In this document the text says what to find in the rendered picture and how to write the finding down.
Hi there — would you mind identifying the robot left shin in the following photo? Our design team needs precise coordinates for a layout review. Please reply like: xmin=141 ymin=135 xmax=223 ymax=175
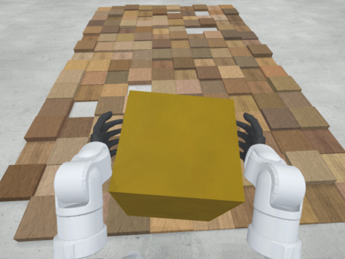
xmin=128 ymin=251 xmax=140 ymax=256

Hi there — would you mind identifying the robot left hand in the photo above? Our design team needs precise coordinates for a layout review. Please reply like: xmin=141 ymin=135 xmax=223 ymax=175
xmin=91 ymin=111 xmax=123 ymax=157

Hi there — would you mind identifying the right robot forearm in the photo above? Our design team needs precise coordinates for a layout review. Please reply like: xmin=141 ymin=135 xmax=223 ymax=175
xmin=244 ymin=144 xmax=306 ymax=259

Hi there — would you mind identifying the carton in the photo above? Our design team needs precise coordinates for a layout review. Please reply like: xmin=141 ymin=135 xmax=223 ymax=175
xmin=109 ymin=90 xmax=245 ymax=221

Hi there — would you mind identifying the left robot forearm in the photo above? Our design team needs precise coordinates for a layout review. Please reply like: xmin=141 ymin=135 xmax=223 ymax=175
xmin=53 ymin=141 xmax=112 ymax=259

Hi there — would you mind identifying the robot right hand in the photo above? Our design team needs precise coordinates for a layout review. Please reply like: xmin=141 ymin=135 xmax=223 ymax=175
xmin=236 ymin=113 xmax=266 ymax=162

